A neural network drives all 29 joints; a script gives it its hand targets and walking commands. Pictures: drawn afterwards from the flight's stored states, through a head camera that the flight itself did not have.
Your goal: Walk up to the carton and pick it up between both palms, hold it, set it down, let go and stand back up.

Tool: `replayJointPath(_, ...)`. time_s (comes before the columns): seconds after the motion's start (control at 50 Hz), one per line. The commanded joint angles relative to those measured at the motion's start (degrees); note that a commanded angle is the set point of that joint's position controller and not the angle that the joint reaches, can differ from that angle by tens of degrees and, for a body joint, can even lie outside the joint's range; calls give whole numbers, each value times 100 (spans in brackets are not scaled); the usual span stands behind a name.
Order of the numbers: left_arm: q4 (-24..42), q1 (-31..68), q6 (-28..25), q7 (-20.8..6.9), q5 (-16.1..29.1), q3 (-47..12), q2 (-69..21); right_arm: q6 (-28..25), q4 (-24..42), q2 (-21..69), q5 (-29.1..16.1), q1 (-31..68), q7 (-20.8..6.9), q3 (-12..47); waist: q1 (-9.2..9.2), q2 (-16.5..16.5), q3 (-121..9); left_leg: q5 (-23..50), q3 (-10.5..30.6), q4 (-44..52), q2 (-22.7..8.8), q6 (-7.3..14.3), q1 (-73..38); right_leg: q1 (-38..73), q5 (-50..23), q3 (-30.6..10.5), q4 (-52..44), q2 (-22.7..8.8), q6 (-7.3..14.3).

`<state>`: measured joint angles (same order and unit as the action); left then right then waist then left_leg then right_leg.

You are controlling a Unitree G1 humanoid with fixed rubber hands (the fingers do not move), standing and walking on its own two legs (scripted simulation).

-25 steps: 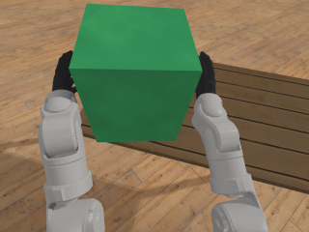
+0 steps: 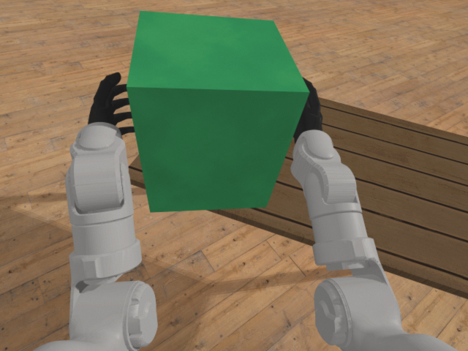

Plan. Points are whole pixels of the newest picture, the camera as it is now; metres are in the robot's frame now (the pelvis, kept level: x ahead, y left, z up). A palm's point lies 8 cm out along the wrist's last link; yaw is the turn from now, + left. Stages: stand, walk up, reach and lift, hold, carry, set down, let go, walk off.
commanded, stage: hold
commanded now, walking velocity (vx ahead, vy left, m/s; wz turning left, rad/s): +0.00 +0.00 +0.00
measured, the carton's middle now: (209, 119) +0.43 +0.02 +0.18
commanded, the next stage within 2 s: none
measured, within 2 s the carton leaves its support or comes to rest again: neither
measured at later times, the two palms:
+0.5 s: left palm (130, 128) +0.37 +0.13 +0.20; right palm (322, 140) +0.37 -0.16 +0.19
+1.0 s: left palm (130, 117) +0.38 +0.13 +0.21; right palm (321, 131) +0.38 -0.16 +0.20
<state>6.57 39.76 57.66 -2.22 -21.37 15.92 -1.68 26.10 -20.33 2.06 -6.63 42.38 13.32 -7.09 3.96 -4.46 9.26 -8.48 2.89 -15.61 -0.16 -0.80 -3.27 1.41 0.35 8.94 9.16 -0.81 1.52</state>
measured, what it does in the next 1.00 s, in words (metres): stands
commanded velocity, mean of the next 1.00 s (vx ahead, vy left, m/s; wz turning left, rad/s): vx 0.00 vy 0.00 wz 0.00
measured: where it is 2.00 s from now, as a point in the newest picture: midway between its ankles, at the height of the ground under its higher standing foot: outside the picture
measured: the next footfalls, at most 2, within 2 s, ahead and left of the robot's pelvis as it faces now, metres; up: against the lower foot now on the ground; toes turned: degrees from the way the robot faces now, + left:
none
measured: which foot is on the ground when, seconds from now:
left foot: down 0.00-1.00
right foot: down 0.00-1.00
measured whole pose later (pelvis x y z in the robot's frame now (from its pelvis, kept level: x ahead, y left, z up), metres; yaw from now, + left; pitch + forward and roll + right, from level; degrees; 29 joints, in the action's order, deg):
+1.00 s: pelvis +0.01 +0.00 +0.00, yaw +0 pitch -9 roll -1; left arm 5.4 40.2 54.9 -2.1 -21.5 15.4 -3.3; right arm 25.4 -18.6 0.1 -6.6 41.2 13.8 -6.3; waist 6.1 -2.4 9.0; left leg -9.5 2.5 -15.9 -0.5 -0.5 -2.8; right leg 1.7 0.0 8.5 7.4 -0.2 1.4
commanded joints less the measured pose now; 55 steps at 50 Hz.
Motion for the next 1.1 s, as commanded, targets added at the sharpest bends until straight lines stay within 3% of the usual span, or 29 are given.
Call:
replayJointPath(0.0, 640, 4470, -791, -631, 1126, -2306, -1885, -514, 708, 1020, 207, 4242, -567, 693, 384, 1015, -2524, -1052, -332, 696, 12, -95, 1556, 1552, 1224, -27, 346, 267, -154)
replayJointPath(0.04, 407, 4575, -935, -543, 1164, -2262, -1988, -646, 759, 1174, 377, 4558, -649, 663, 404, 848, -2887, -674, -351, 549, 15, -58, 1479, 1559, 1061, -3, 365, 296, -174)
replayJointPath(0.08, 462, 4624, -1028, -473, 1187, -2323, -2026, -705, 672, 1181, 433, 4542, -723, 668, 392, 902, -3303, -192, -340, 421, 49, -86, 1170, 1520, 756, 9, 352, 341, -162)
replayJointPath(0.12, 732, 4500, -1084, -448, 1243, -2469, -2189, -739, 972, 1375, 315, 4340, -707, 983, 461, 782, -3895, 967, -379, 103, 98, -146, 638, 1631, -114, -46, 360, 370, -178)
replayJointPath(0.18, 1060, 3845, -944, -541, 1183, -2569, -2256, -610, 1546, 1508, -101, 3952, -513, 1666, 297, 665, -4163, 2329, -354, -106, 241, -103, 473, 2298, -1625, -255, 402, 318, -178)
replayJointPath(0.22, 1221, 3376, -857, -686, 1139, -2420, -2179, -496, 1892, 1765, -338, 3697, -367, 2131, 151, 337, -4130, 2684, -371, -50, 301, 15, 728, 2941, -2476, -386, 475, 232, -209)
replayJointPath(0.24, 1112, 3249, -801, -766, 1017, -2325, -2134, -439, 1849, 1740, -414, 3586, -307, 2225, 78, 312, -3766, 2514, -344, 98, 312, 54, 903, 3137, -2619, -450, 490, 158, -232)
replayJointPath(0.32, 1226, 2831, -519, -989, 967, -2066, -1896, -259, 2064, 1640, -747, 3367, -177, 2485, -157, 82, -2923, 1888, -325, 497, 266, 188, 1198, 3281, -2199, -506, 379, 12, -311)
replayJointPath(0.36, 1231, 2918, -462, -994, 882, -2051, -1872, -247, 2021, 1547, -824, 3448, -183, 2436, -182, 204, -2615, 1595, -348, 555, 239, 145, 1045, 2949, -1714, -425, 321, 50, -273)
replayJointPath(0.46, 1835, 3480, -673, -800, 1194, -2607, -2041, -485, 2369, 1546, -830, 3651, -191, 2328, -9, 316, -3166, 1779, -407, 339, 202, 4, 488, 2441, -1266, -292, 250, 200, -196)
replayJointPath(0.6, 1256, 3836, -840, -693, 1259, -2694, -2040, -541, 1756, 1435, -336, 3758, -274, 1696, 293, 670, -2987, 909, -413, 308, 203, -105, 553, 1848, -110, -172, 125, 241, -196)
replayJointPath(0.72, 830, 3894, -769, -724, 1127, -2530, -2030, -520, 1223, 1265, -87, 3843, -381, 1144, 380, 968, -2866, 506, -375, 254, 178, -189, 733, 1593, 357, -134, 99, 212, -162)
replayJointPath(0.76, 902, 3988, -759, -705, 1155, -2574, -2050, -530, 1259, 1264, -89, 3888, -386, 1148, 439, 937, -3061, 728, -362, 218, 161, -180, 771, 1732, 131, -127, 135, 240, -162)
replayJointPath(0.88, 704, 3666, -744, -799, 1026, -2241, -2035, -471, 1315, 1356, -171, 3812, -360, 1381, 287, 619, -2896, 1116, -323, 258, 193, -91, 934, 2143, -505, -209, 213, 187, -185)
replayJointPath(0.92, 865, 3453, -700, -825, 984, -2210, -2020, -449, 1504, 1400, -285, 3751, -332, 1567, 146, 534, -3071, 1384, -336, 242, 212, -55, 891, 2337, -852, -216, 260, 186, -201)
replayJointPath(1.04, 1743, 3403, -749, -791, 1158, -2581, -2158, -483, 2395, 1683, -674, 3708, -223, 2314, 27, 397, -3712, 2387, -332, 156, 234, -22, 557, 2717, -1896, -303, 370, 233, -197)
replayJointPath(1.08, 1746, 3517, -720, -754, 1148, -2667, -2067, -456, 2300, 1648, -666, 3687, -223, 2349, 64, 389, -3467, 2301, -371, 165, 239, -45, 484, 2490, -1676, -284, 331, 237, -182)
